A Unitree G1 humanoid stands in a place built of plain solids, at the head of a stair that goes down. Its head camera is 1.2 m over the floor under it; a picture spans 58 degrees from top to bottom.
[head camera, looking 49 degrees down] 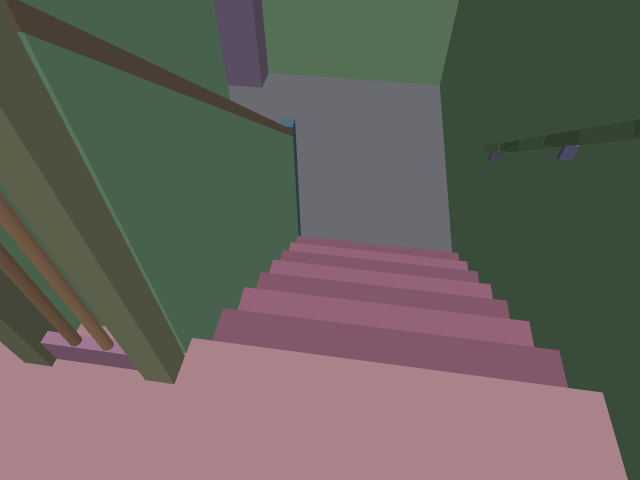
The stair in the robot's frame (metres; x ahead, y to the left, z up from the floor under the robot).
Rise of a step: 0.18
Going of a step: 0.22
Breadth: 1.20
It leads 8 degrees to the right of straight ahead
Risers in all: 8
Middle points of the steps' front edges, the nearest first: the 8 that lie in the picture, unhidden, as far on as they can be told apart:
0.56 -0.20 0.00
0.78 -0.23 -0.18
1.00 -0.26 -0.36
1.22 -0.30 -0.54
1.43 -0.33 -0.72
1.65 -0.36 -0.89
1.87 -0.39 -1.07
2.09 -0.42 -1.25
